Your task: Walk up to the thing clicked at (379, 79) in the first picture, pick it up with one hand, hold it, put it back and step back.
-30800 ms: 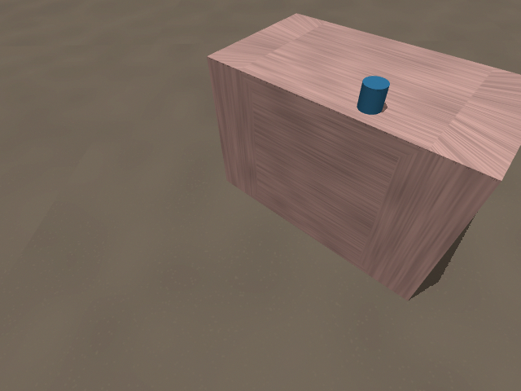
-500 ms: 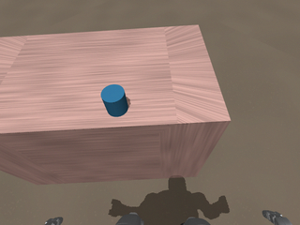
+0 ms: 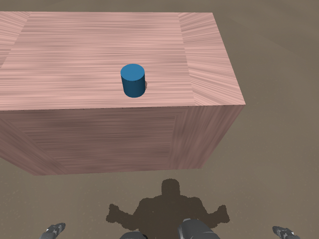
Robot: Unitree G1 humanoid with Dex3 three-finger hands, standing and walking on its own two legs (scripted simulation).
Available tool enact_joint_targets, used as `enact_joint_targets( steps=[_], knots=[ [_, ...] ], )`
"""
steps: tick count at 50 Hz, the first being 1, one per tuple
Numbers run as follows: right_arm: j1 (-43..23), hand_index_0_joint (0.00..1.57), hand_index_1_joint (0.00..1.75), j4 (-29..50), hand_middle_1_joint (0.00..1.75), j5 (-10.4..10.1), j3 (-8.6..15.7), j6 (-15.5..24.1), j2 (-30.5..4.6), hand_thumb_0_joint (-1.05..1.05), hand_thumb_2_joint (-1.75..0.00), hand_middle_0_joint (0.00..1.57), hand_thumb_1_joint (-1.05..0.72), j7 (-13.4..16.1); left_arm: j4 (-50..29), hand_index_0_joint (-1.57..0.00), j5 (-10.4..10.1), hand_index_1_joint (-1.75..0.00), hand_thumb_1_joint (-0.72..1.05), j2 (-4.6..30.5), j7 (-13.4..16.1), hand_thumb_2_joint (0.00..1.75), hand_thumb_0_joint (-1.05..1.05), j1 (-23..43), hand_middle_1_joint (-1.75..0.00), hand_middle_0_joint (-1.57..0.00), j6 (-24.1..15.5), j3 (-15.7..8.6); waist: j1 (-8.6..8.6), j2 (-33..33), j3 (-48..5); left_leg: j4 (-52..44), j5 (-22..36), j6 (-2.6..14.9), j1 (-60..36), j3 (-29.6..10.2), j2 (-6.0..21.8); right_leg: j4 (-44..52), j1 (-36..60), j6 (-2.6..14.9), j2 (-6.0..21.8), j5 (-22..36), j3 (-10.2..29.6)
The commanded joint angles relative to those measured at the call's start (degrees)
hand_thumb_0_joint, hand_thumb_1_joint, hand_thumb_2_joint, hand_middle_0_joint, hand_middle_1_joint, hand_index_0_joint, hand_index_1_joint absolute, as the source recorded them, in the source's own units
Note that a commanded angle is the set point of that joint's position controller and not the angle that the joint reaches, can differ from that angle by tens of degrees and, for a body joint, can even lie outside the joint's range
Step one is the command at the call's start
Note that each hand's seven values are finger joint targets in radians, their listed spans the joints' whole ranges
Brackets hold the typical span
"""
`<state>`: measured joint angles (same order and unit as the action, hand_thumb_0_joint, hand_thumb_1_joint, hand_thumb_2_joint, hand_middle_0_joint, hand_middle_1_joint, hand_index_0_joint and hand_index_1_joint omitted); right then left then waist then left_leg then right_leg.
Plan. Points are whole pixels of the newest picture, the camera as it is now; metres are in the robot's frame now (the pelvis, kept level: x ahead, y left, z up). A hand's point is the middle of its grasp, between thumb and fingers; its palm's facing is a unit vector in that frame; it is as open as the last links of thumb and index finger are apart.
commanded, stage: step back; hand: left
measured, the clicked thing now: (133, 81) +0.58 +0.11 -0.03
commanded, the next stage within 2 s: none
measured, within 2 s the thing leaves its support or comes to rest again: neither
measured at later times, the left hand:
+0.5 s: hand out of the picture +0.02 +0.26 -0.14, palm faces -0.01 -0.91 -0.41, open 7.4 cm
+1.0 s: hand out of the picture -0.23 +0.23 -0.16, palm faces -0.07 -0.92 -0.39, open 7.4 cm
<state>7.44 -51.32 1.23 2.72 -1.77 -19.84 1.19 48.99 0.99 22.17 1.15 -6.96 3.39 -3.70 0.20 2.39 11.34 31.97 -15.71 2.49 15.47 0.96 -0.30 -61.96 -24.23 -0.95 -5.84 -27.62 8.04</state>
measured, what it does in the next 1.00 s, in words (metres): walks backwards: right foot, then left foot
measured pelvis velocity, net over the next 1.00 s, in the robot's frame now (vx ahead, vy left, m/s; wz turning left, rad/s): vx -0.29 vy -0.04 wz -0.06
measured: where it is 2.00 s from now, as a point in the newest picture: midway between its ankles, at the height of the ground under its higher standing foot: outside the picture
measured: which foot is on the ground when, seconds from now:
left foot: down 0.00-0.18, up 0.20-0.50, down 0.52-0.94, up 0.96-1.00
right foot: up 0.00-0.12, down 0.14-0.56, up 0.58-0.88, down 0.90-1.00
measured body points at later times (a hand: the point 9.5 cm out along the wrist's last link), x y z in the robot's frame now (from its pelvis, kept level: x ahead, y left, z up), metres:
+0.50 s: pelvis -0.13 +0.00 -0.01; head -0.06 -0.01 +0.43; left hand +0.02 +0.30 -0.11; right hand -0.04 -0.32 -0.14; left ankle -0.15 +0.12 -0.72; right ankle -0.05 -0.12 -0.73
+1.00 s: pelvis -0.29 -0.04 -0.01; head -0.24 -0.05 +0.43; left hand -0.23 +0.28 -0.13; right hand -0.16 -0.36 -0.13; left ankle -0.19 +0.11 -0.71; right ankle -0.31 -0.15 -0.73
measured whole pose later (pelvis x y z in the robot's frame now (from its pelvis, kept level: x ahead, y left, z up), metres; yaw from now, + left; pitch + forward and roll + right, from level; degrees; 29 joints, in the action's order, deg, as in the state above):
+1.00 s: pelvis -0.29 -0.04 -0.01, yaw -3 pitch -2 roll +0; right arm 5.1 -47.5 0.6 3.4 -3.4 -23.4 1.5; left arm 50.1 2.7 20.3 -1.1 -13.2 2.9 -3.6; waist 2.3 -2.3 9.5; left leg 48.6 -24.6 -0.1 29.0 -5.8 0.2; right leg -38.6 -14.1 0.8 -1.3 -22.2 2.2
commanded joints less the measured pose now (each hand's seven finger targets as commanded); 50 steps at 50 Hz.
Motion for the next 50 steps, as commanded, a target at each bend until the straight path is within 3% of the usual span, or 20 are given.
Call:
enact_joint_targets(
  steps=[1,7,8,9,10,14,19,25,26,27,28,29,33,39,43,45,46,47,48,50],
  knots=[
    [3.6,0.2,0.3,4.7,0.3,-0.2,4.4,0.8,-15.2,0.0,-0.9,0.2,-0.9,1.0,-5.2,-0.2,0.1,-0.3,0.9,9.0,0.4,0.9,0.0,-0.4,-0.3,-0.2,-2.0,-2.9,-2.77,-10.6,-14.9,-2.0,34.1,10.89,-20.0,-13.0,14.9,13.5,-3.9,-0.47,3.0,0.2,-1.7],
    [-2.0,0.2,0.3,7.3,0.3,-1.5,3.5,-0.3,-14.4,0.0,-0.9,0.2,-0.9,0.1,-2.0,-0.2,1.5,-0.3,0.9,10.5,0.0,0.9,0.0,-7.7,-0.3,-0.2,-3.2,-3.9,0.93,-6.5,-17.2,5.1,15.5,4.72,-2.7,-9.6,10.9,39.1,17.1,3.33,6.4,22.0,-2.3],
    [-2.0,0.2,0.3,7.9,0.3,-2.0,2.8,-0.2,-12.4,0.0,-0.9,0.2,-0.9,0.0,-2.8,-0.2,2.0,-0.3,0.9,14.2,0.1,0.9,0.0,-6.9,-0.3,-0.2,-3.5,-5.0,0.48,4.0,-16.6,11.4,4.6,1.08,6.9,-7.3,4.5,38.9,20.0,6.43,14.7,29.2,10.7],
    [-4.6,0.2,0.3,8.2,0.3,-1.9,2.8,-0.5,-11.8,0.0,-0.9,0.2,-0.9,0.6,-4.0,-0.2,1.0,-0.3,0.9,18.2,-0.2,0.9,0.0,-3.9,-0.3,-0.2,-3.1,-5.6,2.56,13.0,-11.7,23.8,-17.4,-1.78,9.4,-2.9,-4.8,42.9,10.0,16.71,25.1,31.8,21.3],
    [-3.0,0.2,0.3,7.0,0.3,-1.5,3.7,-0.8,-13.5,0.0,-0.9,0.2,-0.9,1.1,-6.0,-0.2,1.7,-0.3,0.9,19.0,-0.1,0.9,0.0,-1.3,-0.3,-0.2,-3.5,-5.7,2.42,12.3,-9.0,34.3,-22.5,-2.56,7.4,-8.8,-4.0,43.5,3.6,20.27,28.8,33.2,26.2],
    [2.6,0.2,0.3,4.0,0.3,-2.0,2.7,-0.3,-12.8,0.0,-0.9,0.2,-0.9,0.8,-7.7,-0.2,0.8,-0.3,0.9,11.7,0.3,0.9,0.0,2.0,-0.3,-0.2,-3.0,-4.6,-0.91,3.6,-10.8,37.9,-13.7,-2.89,10.3,-10.8,-7.5,37.8,10.3,12.02,17.3,40.0,5.7],
    [2.8,0.2,0.3,5.4,0.3,-1.6,1.7,0.5,-12.1,0.0,-0.9,0.2,-0.9,1.4,-8.6,-0.2,1.4,-0.3,0.9,10.6,0.5,0.9,0.0,-3.2,-0.3,-0.2,-2.3,-4.3,2.77,7.0,-14.1,24.7,-13.9,-4.65,14.5,-7.6,-4.8,35.8,23.4,13.02,16.9,38.1,5.3],
    [9.0,0.2,0.3,2.9,0.3,0.1,3.4,1.4,-12.8,0.0,-0.9,0.2,-0.9,0.7,-10.2,-0.2,0.4,-0.3,0.9,12.4,0.1,0.9,0.0,-0.3,-0.3,-0.2,-0.5,-3.9,-0.33,7.6,-17.1,-7.5,2.4,-1.81,-3.2,-0.5,-2.0,28.0,15.7,9.06,16.2,31.2,3.7],
    [8.5,0.2,0.3,3.2,0.3,0.7,3.9,1.5,-14.1,0.0,-0.9,0.2,-0.9,0.5,-10.3,-0.2,0.4,-0.3,0.9,11.2,-0.1,0.9,0.0,-0.5,-0.3,-0.2,-0.2,-3.5,-0.31,3.3,-15.5,-9.2,4.3,-0.45,-5.4,-6.1,1.3,26.3,9.1,6.54,13.8,22.6,2.9],
    [7.9,0.2,0.3,3.9,0.3,1.5,5.0,1.6,-18.7,0.0,-0.9,0.2,-0.9,0.4,-10.9,-0.2,0.2,-0.3,0.9,9.3,-0.3,0.9,0.0,-0.8,-0.3,-0.2,-0.2,-3.0,-0.71,-8.5,-15.2,-11.4,7.1,4.18,-8.4,-21.7,12.9,17.9,-1.6,3.71,7.0,8.4,-0.6],
    [3.5,0.2,0.3,5.6,0.3,1.6,5.6,1.4,-23.7,0.0,-0.9,0.2,-0.9,-0.2,-11.2,-0.2,0.0,-0.3,0.9,10.5,0.2,0.9,0.0,2.0,-0.3,-0.2,-0.4,-4.1,-1.96,-16.0,-12.6,-15.4,8.7,12.53,1.1,-31.9,23.3,5.1,-2.9,1.52,-0.1,-8.1,-3.4],
    [0.6,0.2,0.3,6.6,0.3,1.3,6.1,1.9,-24.8,0.0,-0.9,0.2,-0.9,0.2,-10.8,-0.2,0.8,-0.3,0.9,12.1,0.5,0.9,0.0,4.0,-0.3,-0.2,-0.3,-5.1,-2.74,-16.7,-9.3,-18.4,6.6,17.09,10.6,-37.5,27.4,-6.5,0.9,1.15,1.3,-9.4,3.6],
    [-4.7,0.2,0.3,7.7,0.3,1.5,3.7,2.3,-15.9,0.0,-0.9,0.2,-0.9,0.6,-6.1,-0.2,-0.2,-0.3,0.9,11.2,-0.7,0.9,0.0,-4.4,-0.3,-0.2,-0.2,-5.2,3.28,-9.6,-8.7,-11.9,13.6,8.36,4.5,-13.6,13.0,-13.2,-1.9,1.56,-1.6,1.8,3.3],
    [2.5,0.2,0.3,7.5,0.3,0.6,4.2,1.6,-15.5,0.0,-0.9,0.2,-0.9,0.5,-6.5,-0.2,0.6,-0.3,0.9,9.4,-0.8,0.9,0.0,-3.8,-0.3,-0.2,-1.4,-3.8,-1.48,-12.8,-13.9,-5.4,18.7,11.79,-15.0,-12.9,14.1,8.4,-4.6,-1.92,2.6,-1.7,-0.5],
    [0.8,0.2,0.3,8.3,0.3,0.6,4.7,0.2,-18.0,0.0,-0.9,0.2,-0.9,0.3,-3.5,-0.2,0.5,-0.3,0.9,8.7,-0.9,0.9,0.0,-8.2,-0.3,-0.2,-2.0,-3.3,-0.27,-16.1,-17.2,-0.7,20.9,9.63,-10.8,-11.4,13.7,31.0,7.2,-0.21,4.9,3.8,-6.4],
    [-2.1,0.2,0.3,9.1,0.3,-0.2,4.0,-0.6,-17.1,0.0,-0.9,0.2,-0.9,0.0,-0.4,-0.2,1.1,-0.3,0.9,9.8,-0.8,0.9,0.0,-13.3,-0.3,-0.2,-2.4,-3.7,2.19,-13.0,-17.3,2.9,14.9,5.63,-2.0,-9.4,10.8,40.5,15.4,1.66,4.8,15.2,-7.2],
    [-1.7,0.2,0.3,9.6,0.3,-0.5,3.3,-0.7,-14.6,0.0,-0.9,0.2,-0.9,0.0,-0.9,-0.2,1.8,-0.3,0.9,13.3,-0.8,0.9,0.0,-12.1,-0.3,-0.2,-2.5,-4.7,1.33,-4.9,-15.3,7.9,4.8,2.52,7.0,-8.2,5.9,40.3,17.0,3.46,10.2,13.8,3.5],
    [-3.4,0.2,0.3,11.2,0.3,-1.0,2.7,-0.4,-11.7,0.0,-0.9,0.2,-0.9,0.4,-2.8,-0.2,1.8,-0.3,0.9,19.1,-1.1,0.9,0.0,-9.8,-0.3,-0.2,-2.2,-6.1,2.44,11.0,-12.0,16.0,-13.4,-1.25,17.1,-5.0,-4.8,43.9,13.0,9.38,20.6,11.6,17.6],
    [-3.9,0.2,0.3,10.4,0.3,-0.5,3.9,-0.6,-14.2,0.0,-0.9,0.2,-0.9,1.5,-4.8,-0.2,2.3,-0.3,0.9,23.3,-0.9,0.9,0.0,-4.7,-0.3,-0.2,-2.1,-6.8,4.36,16.2,-9.1,29.6,-20.6,-3.06,12.4,-7.9,-3.7,47.5,-0.8,17.56,29.9,10.4,26.8],
    [-1.8,0.2,0.3,7.8,0.3,-1.0,4.2,-0.3,-16.3,0.0,-0.9,0.2,-0.9,0.9,-6.6,-0.2,1.7,-0.3,0.9,17.3,-0.5,0.9,0.0,-1.2,-0.3,-0.2,-2.5,-5.0,1.05,7.5,-6.1,35.3,-15.1,-2.26,9.2,-11.3,-4.3,43.9,-3.1,14.93,24.5,20.0,15.7]
  ],
)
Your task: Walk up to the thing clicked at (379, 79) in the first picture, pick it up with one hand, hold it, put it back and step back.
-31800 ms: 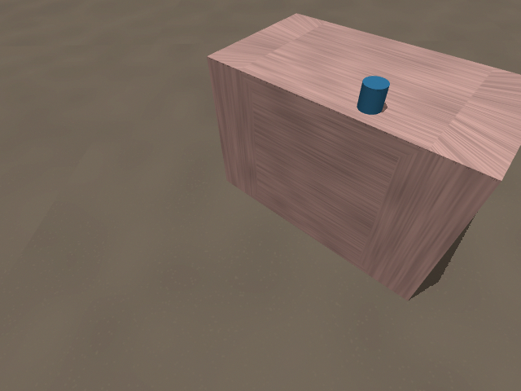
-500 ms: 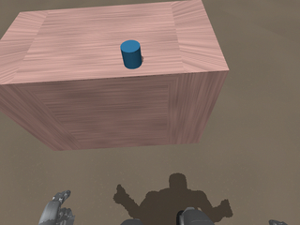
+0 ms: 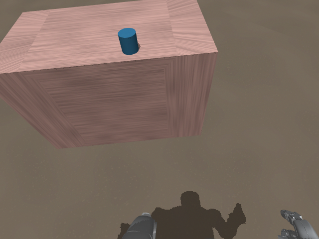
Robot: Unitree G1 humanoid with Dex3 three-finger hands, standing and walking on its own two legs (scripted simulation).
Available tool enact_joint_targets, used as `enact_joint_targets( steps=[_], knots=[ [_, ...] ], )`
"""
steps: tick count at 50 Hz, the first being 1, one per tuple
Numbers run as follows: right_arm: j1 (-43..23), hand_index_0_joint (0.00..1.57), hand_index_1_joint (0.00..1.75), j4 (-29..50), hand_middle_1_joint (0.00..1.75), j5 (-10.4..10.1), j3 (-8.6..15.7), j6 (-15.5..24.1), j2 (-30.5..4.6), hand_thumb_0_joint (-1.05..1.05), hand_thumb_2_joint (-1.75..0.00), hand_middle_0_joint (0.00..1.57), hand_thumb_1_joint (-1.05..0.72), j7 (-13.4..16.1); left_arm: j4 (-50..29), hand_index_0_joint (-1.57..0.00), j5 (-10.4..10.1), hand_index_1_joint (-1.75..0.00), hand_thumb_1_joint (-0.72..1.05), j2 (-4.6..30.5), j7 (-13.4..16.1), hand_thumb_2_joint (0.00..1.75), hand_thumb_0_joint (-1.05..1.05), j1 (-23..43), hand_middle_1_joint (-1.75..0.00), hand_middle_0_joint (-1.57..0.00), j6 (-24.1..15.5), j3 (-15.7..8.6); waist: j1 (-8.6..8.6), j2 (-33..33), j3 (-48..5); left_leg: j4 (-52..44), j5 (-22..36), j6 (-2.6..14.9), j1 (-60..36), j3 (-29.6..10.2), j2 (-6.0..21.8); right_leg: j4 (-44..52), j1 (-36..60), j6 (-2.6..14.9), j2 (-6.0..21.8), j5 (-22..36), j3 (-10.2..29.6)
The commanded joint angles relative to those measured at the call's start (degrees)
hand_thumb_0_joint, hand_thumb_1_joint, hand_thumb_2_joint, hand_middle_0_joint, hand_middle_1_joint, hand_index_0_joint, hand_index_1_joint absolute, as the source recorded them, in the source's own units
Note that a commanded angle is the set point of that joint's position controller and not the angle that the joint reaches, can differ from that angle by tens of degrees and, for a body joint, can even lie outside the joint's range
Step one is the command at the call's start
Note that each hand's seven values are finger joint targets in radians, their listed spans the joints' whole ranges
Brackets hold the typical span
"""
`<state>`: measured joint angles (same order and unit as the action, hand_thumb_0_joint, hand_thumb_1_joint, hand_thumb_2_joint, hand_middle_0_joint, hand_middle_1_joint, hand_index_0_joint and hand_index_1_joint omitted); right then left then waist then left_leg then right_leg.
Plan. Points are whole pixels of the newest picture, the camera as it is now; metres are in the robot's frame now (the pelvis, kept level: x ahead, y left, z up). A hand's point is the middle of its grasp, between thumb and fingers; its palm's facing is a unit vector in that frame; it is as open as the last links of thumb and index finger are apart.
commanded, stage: step back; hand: left
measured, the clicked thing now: (128, 41) +0.86 +0.20 -0.01
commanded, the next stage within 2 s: stand in 1.72 s
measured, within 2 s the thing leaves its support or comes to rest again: neither
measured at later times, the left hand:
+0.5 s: hand out of the picture -0.06 +0.25 -0.14, palm faces +0.04 -0.93 -0.37, open 7.4 cm
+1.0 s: hand out of the picture -0.20 +0.26 -0.14, palm faces +0.08 -0.91 -0.42, open 7.4 cm
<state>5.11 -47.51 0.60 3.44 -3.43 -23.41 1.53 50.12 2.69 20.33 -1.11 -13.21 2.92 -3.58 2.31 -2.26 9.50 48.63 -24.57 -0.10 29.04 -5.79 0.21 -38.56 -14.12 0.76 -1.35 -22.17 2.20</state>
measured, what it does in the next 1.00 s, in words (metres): walks backwards: left foot, then right foot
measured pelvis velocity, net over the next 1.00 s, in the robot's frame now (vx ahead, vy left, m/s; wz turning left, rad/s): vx -0.23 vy -0.03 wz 0.08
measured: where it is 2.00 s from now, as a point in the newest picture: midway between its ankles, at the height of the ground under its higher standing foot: outside the picture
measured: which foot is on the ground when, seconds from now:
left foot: up 0.00-0.22, down 0.24-0.60, up 0.62-0.88, down 0.90-1.00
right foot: down 0.00-0.28, up 0.30-0.54, down 0.56-0.94, up 0.96-1.00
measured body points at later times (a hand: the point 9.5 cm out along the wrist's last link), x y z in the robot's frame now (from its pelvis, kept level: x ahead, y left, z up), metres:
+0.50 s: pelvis -0.16 -0.03 +0.01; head -0.11 -0.01 +0.45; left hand -0.07 +0.29 -0.12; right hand -0.02 -0.33 -0.10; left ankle -0.09 +0.11 -0.72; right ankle -0.20 -0.17 -0.67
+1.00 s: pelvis -0.23 -0.03 +0.01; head -0.21 -0.03 +0.46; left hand -0.20 +0.30 -0.11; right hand -0.15 -0.33 -0.12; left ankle -0.22 +0.09 -0.72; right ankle -0.23 -0.16 -0.70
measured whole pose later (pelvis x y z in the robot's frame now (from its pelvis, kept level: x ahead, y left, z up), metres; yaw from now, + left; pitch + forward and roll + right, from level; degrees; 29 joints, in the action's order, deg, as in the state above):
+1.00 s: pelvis -0.23 -0.03 +0.01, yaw +5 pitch -3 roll +1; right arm 14.1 -56.3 2.2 3.2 0.3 -20.3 -1.5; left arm 55.0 1.9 23.2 -0.2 -13.1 0.6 -3.5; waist 0.9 1.3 4.4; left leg 33.1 -17.0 1.4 13.8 -0.7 -2.1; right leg -47.1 -17.9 1.3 2.7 -29.1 0.3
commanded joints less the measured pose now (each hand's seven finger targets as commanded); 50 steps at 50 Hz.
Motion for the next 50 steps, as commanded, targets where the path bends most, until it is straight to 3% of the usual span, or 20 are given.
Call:
enact_joint_targets(
  steps=[1,9,12,14,15,19,25,27,28,30,31,32,35,40,44,45,46,47,48,50],
  knots=[
    [2.8,0.2,0.3,2.6,0.3,-0.7,2.9,1.4,-11.3,0.0,-0.9,0.2,-0.9,0.6,-8.0,-0.2,-0.3,-0.3,0.9,16.6,2.0,0.9,0.0,8.0,-0.3,-0.2,-2.2,-4.4,-3.16,9.2,-5.3,20.1,-3.8,0.32,-2.1,-4.7,-7.0,15.5,-8.3,10.43,15.0,24.4,12.5],
    [5.0,0.2,0.3,3.3,0.3,0.5,1.2,3.5,-7.2,0.0,-0.9,0.2,-0.9,0.9,-8.7,-0.2,-0.4,-0.3,0.9,13.9,3.4,0.9,0.0,1.4,-0.3,-0.2,-0.8,-4.6,0.87,14.1,-13.3,-12.0,-2.7,-0.24,-1.8,4.0,-1.6,2.7,16.4,9.72,14.3,41.9,9.1],
    [9.9,0.2,0.3,0.8,0.3,1.2,2.7,3.5,-9.3,0.0,-0.9,0.2,-0.9,0.8,-10.1,-0.2,-1.5,-0.3,0.9,12.9,2.8,0.9,0.0,3.8,-0.3,-0.2,0.3,-3.2,-1.08,10.1,-15.7,-27.2,21.5,1.78,-17.6,2.3,0.3,-3.6,4.3,4.93,10.9,30.4,6.8],
    [4.9,0.2,0.3,3.0,0.3,1.3,4.5,3.0,-18.8,0.0,-0.9,0.2,-0.9,0.1,-10.8,-0.2,-2.2,-0.3,0.9,11.0,2.9,0.9,0.0,4.1,-0.3,-0.2,0.3,-2.5,-0.95,-10.2,-14.8,-27.2,36.5,14.06,-20.4,-20.1,20.1,-18.1,-11.9,0.4,-2.5,-10.6,-1.4],
    [3.8,0.2,0.3,3.6,0.3,1.5,5.0,3.1,-21.3,0.0,-0.9,0.2,-0.9,0.4,-10.5,-0.2,-1.9,-0.3,0.9,13.1,3.4,0.9,0.0,6.4,-0.3,-0.2,0.4,-3.4,-3.38,-12.8,-13.4,-28.9,33.6,19.89,-11.2,-27.1,26.3,-28.4,-8.3,-0.12,-0.3,-16.5,5.3],
    [-0.7,0.2,0.3,4.1,0.3,1.8,2.5,3.0,-12.6,0.0,-0.9,0.2,-0.9,0.7,-6.7,-0.2,-2.3,-0.3,0.9,13.0,2.2,0.9,0.0,2.5,-0.3,-0.2,0.6,-3.7,0.62,-3.8,-9.7,-25.5,30.5,12.19,-9.8,-5.7,12.8,-34.0,-9.5,0.31,-4.2,-6.8,7.2],
    [3.1,0.2,0.3,2.9,0.3,1.7,3.1,1.8,-11.8,0.0,-0.9,0.2,-0.9,-0.7,-4.5,-0.2,-1.6,-0.3,0.9,11.3,1.9,0.9,0.0,1.1,-0.3,-0.2,-2.7,-2.5,-3.26,-10.1,-14.1,-21.6,15.8,12.38,-25.0,-5.4,11.6,1.7,-7.0,-1.75,0.8,-7.1,-0.3],
    [1.8,0.2,0.3,2.2,0.3,1.5,3.2,0.7,-13.0,0.0,-0.9,0.2,-0.9,-1.1,-0.8,-0.2,-1.3,-0.3,0.9,10.4,2.3,0.9,0.0,-3.7,-0.3,-0.2,-3.9,-2.7,-0.89,-8.9,-15.1,-16.3,14.0,10.03,-20.0,-1.9,10.1,19.8,3.3,-0.5,-0.4,3.2,-4.2],
    [2.2,0.2,0.3,1.9,0.3,1.3,2.5,0.4,-10.8,0.0,-0.9,0.2,-0.9,-1.2,0.7,-0.2,-0.6,-0.3,0.9,12.1,2.6,0.9,0.0,-4.6,-0.3,-0.2,-4.3,-3.5,-0.63,-4.9,-14.1,-11.4,11.2,7.71,-13.1,-0.1,7.3,21.9,8.9,0.1,0.2,6.1,-0.5],
    [3.5,0.2,0.3,3.5,0.3,1.2,0.9,0.9,-6.2,0.0,-0.9,0.2,-0.9,-1.0,-1.4,-0.2,0.7,-0.3,0.9,20.0,2.6,0.9,0.0,-0.6,-0.3,-0.2,-4.7,-5.4,-1.65,10.8,-9.0,0.6,-6.9,0.89,8.6,0.4,-3.8,23.0,8.1,5.8,16.8,-9.5,26.2],
    [-1.5,0.2,0.3,3.4,0.3,1.1,2.4,0.7,-10.0,0.0,-0.9,0.2,-0.9,-0.3,-2.9,-0.2,0.9,-0.3,0.9,24.2,2.9,0.9,0.0,3.1,-0.3,-0.2,-4.5,-6.0,2.4,13.1,-6.5,6.3,-8.6,-0.3,0.0,-6.0,-0.7,26.2,-9.2,14.31,26.6,-15.6,34.0],
    [-1.0,0.2,0.3,2.5,0.3,0.7,3.4,0.8,-12.5,0.0,-0.9,0.2,-0.9,-0.7,-3.3,-0.2,0.5,-0.3,0.9,22.2,2.9,0.9,0.0,6.9,-0.3,-0.2,-4.7,-5.7,0.09,10.9,-2.3,10.8,-5.4,-0.31,-3.5,-7.3,1.2,26.8,-15.1,14.24,25.9,-17.3,31.1],
    [3.6,0.2,0.3,-1.0,0.3,0.2,1.9,1.7,-9.1,0.0,-0.9,0.2,-0.9,-1.1,-2.3,-0.2,-0.4,-0.3,0.9,15.3,2.9,0.9,0.0,7.5,-0.3,-0.2,-5.3,-4.0,-2.86,7.6,-3.3,9.6,2.6,-0.61,-0.3,-3.2,-3.9,17.5,-2.9,7.73,13.1,12.0,9.6],
    [0.3,0.2,0.3,-0.6,0.3,1.6,1.6,3.1,-8.7,0.0,-0.9,0.2,-0.9,-2.0,-0.5,-0.2,0.2,-0.3,0.9,17.1,2.2,0.9,0.0,0.1,-0.3,-0.2,-5.5,-4.8,2.34,12.6,-5.2,-5.5,-2.4,-1.25,0.0,1.5,-0.4,18.4,6.6,9.35,15.1,-1.6,11.9],
    [6.7,0.2,0.3,-3.9,0.3,1.5,2.8,4.6,-9.1,0.0,-0.9,0.2,-0.9,-2.3,-1.5,-0.2,-0.4,-0.3,0.9,16.6,1.6,0.9,0.0,3.9,-0.3,-0.2,-4.3,-3.5,-1.63,10.2,-7.3,-25.0,3.7,0.65,-18.7,6.5,-2.1,12.4,-2.7,7.64,14.2,-3.2,8.7],
    [8.4,0.2,0.3,-5.0,0.3,1.8,3.5,5.1,-9.6,0.0,-0.9,0.2,-0.9,-2.0,-1.5,-0.2,-0.5,-0.3,0.9,13.7,1.5,0.9,0.0,2.6,-0.3,-0.2,-4.2,-2.4,-2.2,5.9,-9.2,-27.3,5.8,1.43,-24.8,3.3,-1.4,5.5,-4.9,5.84,11.5,2.5,5.4],
    [11.2,0.2,0.3,-5.3,0.3,2.1,4.3,5.5,-12.1,0.0,-0.9,0.2,-0.9,-1.7,-1.7,-0.2,-0.9,-0.3,0.9,10.8,1.5,0.9,0.0,1.6,-0.3,-0.2,-4.3,-1.6,-3.24,-2.4,-12.4,-30.8,1.6,4.47,-31.2,-10.5,7.1,-4.9,-11.4,3.05,7.0,4.3,0.7],
    [10.8,0.2,0.3,-4.7,0.3,2.0,4.8,5.6,-16.9,0.0,-0.9,0.2,-0.9,-1.6,-2.0,-0.2,-2.0,-0.3,0.9,10.0,1.4,0.9,0.0,4.2,-0.3,-0.2,-4.3,-1.3,-4.1,-9.2,-10.0,-35.0,-11.6,11.03,-28.4,-27.1,17.2,-10.7,-20.3,0.59,0.5,-9.1,-5.8],
    [10.3,0.2,0.3,-4.6,0.3,1.5,5.4,5.4,-19.0,0.0,-0.9,0.2,-0.9,-1.9,-1.3,-0.2,-1.2,-0.3,0.9,15.0,1.7,0.9,0.0,6.6,-0.3,-0.2,-4.5,-2.8,-5.05,-6.0,-6.1,-36.7,-17.4,16.12,-18.7,-30.5,20.5,-15.1,-16.2,1.01,3.6,-12.5,0.2],
    [7.2,0.2,0.3,-3.9,0.3,1.8,3.9,5.3,-14.4,0.0,-0.9,0.2,-0.9,-1.9,-0.5,-0.2,-1.5,-0.3,0.9,14.8,1.1,0.9,0.0,4.6,-0.3,-0.2,-4.8,-2.7,-2.72,-2.8,-3.7,-35.3,-13.1,13.78,-17.1,-20.3,16.0,-12.9,-15.0,1.29,4.6,-10.1,0.9]
  ],
)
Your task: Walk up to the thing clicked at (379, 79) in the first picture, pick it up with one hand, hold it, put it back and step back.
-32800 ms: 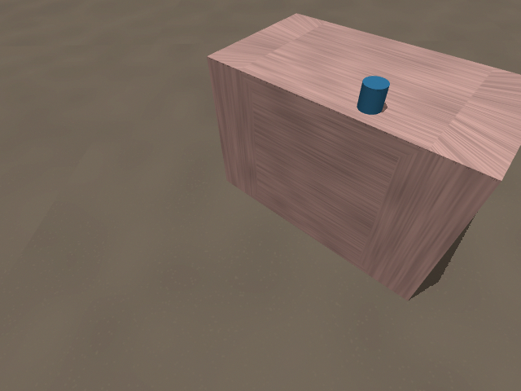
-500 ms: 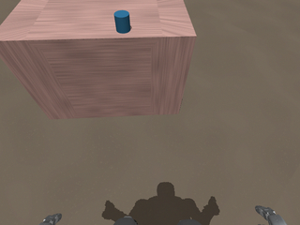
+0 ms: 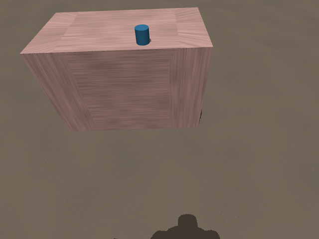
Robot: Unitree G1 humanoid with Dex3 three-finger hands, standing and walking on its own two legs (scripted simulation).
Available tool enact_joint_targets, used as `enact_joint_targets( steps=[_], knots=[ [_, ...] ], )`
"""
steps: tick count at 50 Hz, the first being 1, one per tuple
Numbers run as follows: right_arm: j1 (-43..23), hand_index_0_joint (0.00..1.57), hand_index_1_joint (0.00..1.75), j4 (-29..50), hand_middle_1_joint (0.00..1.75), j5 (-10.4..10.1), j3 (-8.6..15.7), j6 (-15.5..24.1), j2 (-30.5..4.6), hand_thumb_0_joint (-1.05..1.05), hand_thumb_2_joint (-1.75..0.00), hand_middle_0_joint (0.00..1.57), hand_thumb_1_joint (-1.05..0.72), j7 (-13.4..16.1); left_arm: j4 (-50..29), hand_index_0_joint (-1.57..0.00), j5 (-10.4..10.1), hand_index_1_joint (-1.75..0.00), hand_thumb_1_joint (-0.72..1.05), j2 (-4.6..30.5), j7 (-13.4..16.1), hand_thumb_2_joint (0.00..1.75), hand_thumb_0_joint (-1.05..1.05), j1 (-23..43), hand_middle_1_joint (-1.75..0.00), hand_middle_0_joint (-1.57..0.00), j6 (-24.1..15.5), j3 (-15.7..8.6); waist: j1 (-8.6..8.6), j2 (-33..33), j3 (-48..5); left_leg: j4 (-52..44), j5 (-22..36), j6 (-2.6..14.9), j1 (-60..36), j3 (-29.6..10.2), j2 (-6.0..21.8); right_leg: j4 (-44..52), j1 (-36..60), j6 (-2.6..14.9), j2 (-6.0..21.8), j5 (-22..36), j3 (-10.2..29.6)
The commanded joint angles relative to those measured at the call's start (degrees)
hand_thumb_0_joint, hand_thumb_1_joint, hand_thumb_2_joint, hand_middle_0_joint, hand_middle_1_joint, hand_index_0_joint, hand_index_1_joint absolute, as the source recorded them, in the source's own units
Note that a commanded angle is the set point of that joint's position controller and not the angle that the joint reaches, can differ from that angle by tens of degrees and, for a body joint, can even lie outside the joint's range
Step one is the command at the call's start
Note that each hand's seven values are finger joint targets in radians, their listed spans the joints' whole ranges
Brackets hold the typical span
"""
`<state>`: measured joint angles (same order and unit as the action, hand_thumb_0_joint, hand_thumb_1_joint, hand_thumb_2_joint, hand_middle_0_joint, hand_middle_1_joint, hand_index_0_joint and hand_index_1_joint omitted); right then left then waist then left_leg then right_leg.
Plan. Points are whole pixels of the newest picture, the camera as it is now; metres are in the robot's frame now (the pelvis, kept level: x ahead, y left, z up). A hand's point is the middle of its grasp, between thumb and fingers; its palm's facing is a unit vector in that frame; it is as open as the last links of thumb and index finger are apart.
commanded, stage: step back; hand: left
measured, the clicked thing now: (142, 35) +1.11 +0.14 -0.02
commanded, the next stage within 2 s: stand in 0.72 s
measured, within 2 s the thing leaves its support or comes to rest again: neither
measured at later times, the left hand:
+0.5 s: hand out of the picture +0.13 +0.26 -0.15, palm faces +0.05 -0.93 -0.37, open 7.4 cm
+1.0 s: hand out of the picture +0.14 +0.26 -0.14, palm faces +0.00 -0.94 -0.34, open 7.4 cm
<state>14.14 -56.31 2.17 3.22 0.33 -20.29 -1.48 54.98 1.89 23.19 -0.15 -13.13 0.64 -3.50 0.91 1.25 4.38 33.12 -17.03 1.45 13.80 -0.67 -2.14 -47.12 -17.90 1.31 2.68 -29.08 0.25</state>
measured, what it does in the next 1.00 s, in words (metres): steps on the spot: right foot, then left foot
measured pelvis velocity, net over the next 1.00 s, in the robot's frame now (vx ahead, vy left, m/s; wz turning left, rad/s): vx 0.05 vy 0.00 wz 0.02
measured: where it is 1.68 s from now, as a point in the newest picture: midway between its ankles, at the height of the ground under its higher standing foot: outside the picture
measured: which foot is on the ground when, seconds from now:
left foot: down 0.00-0.20, up 0.22-0.42, down 0.44-1.00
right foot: up 0.00-0.16, down 0.18-1.00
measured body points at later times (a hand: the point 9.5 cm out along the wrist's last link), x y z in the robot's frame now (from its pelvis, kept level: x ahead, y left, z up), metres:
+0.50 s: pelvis +0.05 +0.00 +0.00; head +0.07 -0.01 +0.45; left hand +0.13 +0.31 -0.12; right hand +0.13 -0.31 -0.13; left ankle +0.05 +0.13 -0.73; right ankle +0.05 -0.13 -0.73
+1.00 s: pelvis +0.05 +0.00 +0.02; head +0.06 +0.01 +0.47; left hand +0.14 +0.31 -0.11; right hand +0.18 -0.29 -0.11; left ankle +0.05 +0.13 -0.73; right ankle +0.05 -0.13 -0.73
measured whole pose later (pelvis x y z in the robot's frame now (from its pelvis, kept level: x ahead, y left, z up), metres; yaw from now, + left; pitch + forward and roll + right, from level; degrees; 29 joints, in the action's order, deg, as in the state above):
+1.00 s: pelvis +0.05 +0.00 +0.02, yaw +1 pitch -3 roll +0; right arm 2.2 -62.7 0.1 0.5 1.2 -19.3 -0.3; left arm 64.2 0.6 20.0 -0.4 -3.9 -0.9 0.1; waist 0.8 0.2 4.3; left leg 21.2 -11.3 -0.6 6.9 -0.3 0.5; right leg -21.2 -6.3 -1.5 2.5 -11.8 -2.3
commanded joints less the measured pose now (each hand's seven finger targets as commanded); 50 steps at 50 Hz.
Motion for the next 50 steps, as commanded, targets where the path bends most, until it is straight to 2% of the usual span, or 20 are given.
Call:
enact_joint_targets(
  steps=[1,5,8,9,10,11,12,15,19,20,22,23,24,25,26,28,30,32,37,50],
  knots=[
    [-3.1,0.2,0.3,5.3,0.3,0.2,3.7,1.8,-16.1,0.0,-0.9,0.2,-0.9,1.1,-4.9,-0.2,-0.7,-0.3,0.9,10.9,-0.1,0.9,0.0,3.4,-0.3,-0.2,-2.7,-2.5,-0.89,-7.6,1.2,-18.5,-15.7,10.51,-3.8,-21.7,16.3,-1.7,-11.7,0.73,0.7,-0.7,2.1],
    [-3.3,0.2,0.3,5.1,0.3,0.0,3.6,1.8,-15.6,0.0,-0.9,0.2,-0.9,1.0,-3.2,-0.2,-0.7,-0.3,0.9,9.0,-0.4,0.9,0.0,2.5,-0.3,-0.2,-3.0,-2.5,-1.58,-11.4,-1.0,-15.6,-4.7,8.3,0.1,-15.6,13.7,8.4,-1.8,-0.47,-1.6,5.1,-1.7],
    [-7.3,0.2,0.3,6.1,0.3,-1.3,1.8,0.5,-11.4,0.0,-0.9,0.2,-0.9,1.1,-0.3,-0.2,-0.6,-0.3,0.9,8.5,0.8,0.9,0.0,-2.5,-0.3,-0.2,-4.2,-2.7,2.91,-7.9,-4.5,-2.7,3.4,3.81,7.1,-6.7,9.2,24.8,14.7,-0.12,-3.2,17.3,-2.6],
    [-6.8,0.2,0.3,6.5,0.3,-1.6,0.8,0.5,-8.8,0.0,-0.9,0.2,-0.9,1.3,0.1,-0.2,-0.1,-0.3,0.9,10.8,1.2,0.9,0.0,-3.2,-0.3,-0.2,-4.3,-3.5,3.21,-2.4,-5.6,3.2,0.4,1.67,12.5,-5.0,5.9,25.6,19.2,1.03,0.7,16.6,4.6],
    [-6.1,0.2,0.3,7.2,0.3,-1.9,0.2,0.5,-7.2,0.0,-0.9,0.2,-0.9,1.5,-0.5,-0.2,0.7,-0.3,0.9,14.5,1.6,0.9,0.0,-3.3,-0.3,-0.2,-4.6,-4.3,3.24,5.7,-5.2,11.1,-7.3,-0.84,18.9,-4.2,-0.3,30.9,19.9,4.69,11.4,11.9,21.0],
    [-4.8,0.2,0.3,5.7,0.3,-1.4,0.9,-0.2,-9.4,0.0,-0.9,0.2,-0.9,2.0,-1.9,-0.2,0.5,-0.3,0.9,16.9,1.6,0.9,0.0,1.3,-0.3,-0.2,-4.5,-4.4,2.26,4.1,-3.9,16.1,-15.4,-1.08,14.1,-5.7,1.2,34.5,8.8,9.66,19.6,-2.7,27.6],
    [-2.5,0.2,0.3,3.9,0.3,-1.1,2.0,-0.4,-12.2,0.0,-0.9,0.2,-0.9,2.2,-3.1,-0.2,0.5,-0.3,0.9,17.0,1.2,0.9,0.0,5.9,-0.3,-0.2,-4.3,-4.2,0.57,3.8,-0.1,18.2,-16.1,-1.33,9.5,-6.1,3.0,34.3,0.3,12.43,21.0,-6.2,28.8],
    [-1.8,0.2,0.3,2.0,0.3,-1.5,1.5,0.2,-11.3,0.0,-0.9,0.2,-0.9,1.6,-3.4,-0.2,0.3,-0.3,0.9,12.8,1.2,0.9,0.0,7.4,-0.3,-0.2,-4.6,-3.2,0.05,4.0,-0.1,13.3,-12.0,-0.64,8.4,-6.2,3.2,30.3,2.5,9.22,14.4,8.9,16.6],
    [-1.0,0.2,0.3,0.9,0.3,-1.1,1.2,0.8,-10.2,0.0,-0.9,0.2,-0.9,1.7,-2.3,-0.2,-0.3,-0.3,0.9,12.9,0.9,0.9,0.0,8.4,-0.3,-0.2,-4.2,-2.9,-0.31,6.8,-4.1,1.9,-6.0,-1.32,2.7,-0.2,2.8,24.0,5.2,7.22,11.6,25.5,9.3],
    [-0.1,0.2,0.3,0.3,0.3,-0.9,1.2,1.1,-9.6,0.0,-0.9,0.2,-0.9,1.8,-2.3,-0.2,-0.6,-0.3,0.9,12.6,0.9,0.9,0.0,9.3,-0.3,-0.2,-3.8,-2.7,-1.43,7.6,-5.0,-4.8,-1.2,-1.16,0.5,1.5,2.0,20.8,6.3,6.29,10.3,30.3,6.6],
    [-0.8,0.2,0.3,-0.2,0.3,-0.4,1.9,1.6,-10.9,0.0,-0.9,0.2,-0.9,2.2,-2.1,-0.2,-1.2,-0.3,0.9,10.4,1.0,0.9,0.0,7.7,-0.3,-0.2,-3.5,-1.8,-1.17,4.4,-7.9,-8.3,16.2,0.3,-5.4,-2.4,4.5,13.7,6.4,2.43,6.9,39.7,2.8],
    [-0.7,0.2,0.3,0.0,0.3,0.0,2.4,1.8,-13.2,0.0,-0.9,0.2,-0.9,2.5,-2.8,-0.2,-1.5,-0.3,0.9,8.9,1.0,0.9,0.0,7.7,-0.3,-0.2,-3.3,-1.3,-0.94,-0.7,-10.1,-8.1,24.5,2.23,-7.5,-8.4,10.0,9.7,4.4,0.56,4.4,35.7,1.0],
    [-5.1,0.2,0.3,0.9,0.3,-0.4,2.1,2.0,-14.5,0.0,-0.9,0.2,-0.9,2.6,-2.4,-0.2,-2.1,-0.3,0.9,7.6,0.9,0.9,0.0,7.6,-0.3,-0.2,-3.0,-0.8,0.9,-4.2,-9.6,-9.0,21.8,4.87,-4.8,-13.3,14.1,11.1,3.8,-0.8,0.8,23.2,-0.8],
    [-8.5,0.2,0.3,1.3,0.3,-1.0,2.1,1.7,-15.8,0.0,-0.9,0.2,-0.9,2.2,-0.9,-0.2,-2.1,-0.3,0.9,8.8,1.0,0.9,0.0,8.1,-0.3,-0.2,-2.7,-1.1,1.13,-5.5,-8.0,-8.1,16.7,7.04,1.0,-12.6,14.8,13.7,8.3,-0.55,0.2,13.5,-0.8],
    [-10.2,0.2,0.3,0.8,0.3,-1.0,1.7,1.4,-14.3,0.0,-0.9,0.2,-0.9,2.0,-0.2,-0.2,-1.7,-0.3,0.9,9.1,1.2,0.9,0.0,8.1,-0.3,-0.2,-3.0,-0.9,1.62,-4.9,-6.8,-7.6,17.3,5.38,2.4,-10.8,13.9,17.8,10.6,-0.27,1.0,14.8,-0.4],
    [-10.1,0.2,0.3,0.4,0.3,-1.2,1.0,1.3,-12.3,0.0,-0.9,0.2,-0.9,2.1,0.5,-0.2,-1.5,-0.3,0.9,10.4,1.2,0.9,0.0,7.6,-0.3,-0.2,-3.5,-1.2,1.19,-4.1,-8.9,-4.8,22.7,1.58,0.3,-5.3,9.2,18.9,13.4,0.92,4.1,29.0,2.3],
    [-7.7,0.2,0.3,-0.9,0.3,-1.4,1.0,1.2,-11.7,0.0,-0.9,0.2,-0.9,2.5,0.7,-0.2,-1.8,-0.3,0.9,11.2,1.4,0.9,0.0,8.3,-0.3,-0.2,-3.5,-1.4,-0.03,-4.5,-10.7,-4.1,27.0,0.45,-2.5,-3.9,8.1,17.0,13.3,1.84,5.4,34.4,2.6],
    [-8.8,0.2,0.3,-1.5,0.3,-1.4,1.2,1.1,-12.4,0.0,-0.9,0.2,-0.9,2.5,0.8,-0.2,-1.9,-0.3,0.9,10.1,1.5,0.9,0.0,9.5,-0.3,-0.2,-3.1,-0.9,-0.14,-5.9,-10.5,-4.8,31.1,1.09,-4.2,-4.4,8.8,17.0,12.5,1.17,4.3,33.9,0.7],
    [-10.4,0.2,0.3,-1.8,0.3,-1.7,0.4,1.9,-12.7,0.0,-0.9,0.2,-0.9,2.3,3.6,-0.2,-1.8,-0.3,0.9,8.3,1.1,0.9,0.0,9.8,-0.3,-0.2,-2.3,0.4,-0.33,-2.1,-8.0,-10.4,29.4,1.58,-5.8,-7.6,11.2,20.9,12.4,-0.59,3.4,31.2,1.0],
    [-13.9,0.2,0.3,-3.6,0.3,-2.0,-0.2,1.6,-11.0,0.0,-0.9,0.2,-0.9,1.6,6.6,-0.2,-1.3,-0.3,0.9,9.4,0.5,0.9,0.0,11.8,-0.3,-0.2,-3.0,1.2,-0.96,-1.2,-6.6,-15.9,15.5,-0.42,-8.8,-4.5,9.2,30.8,12.8,-0.71,5.3,26.4,2.8]
  ],
)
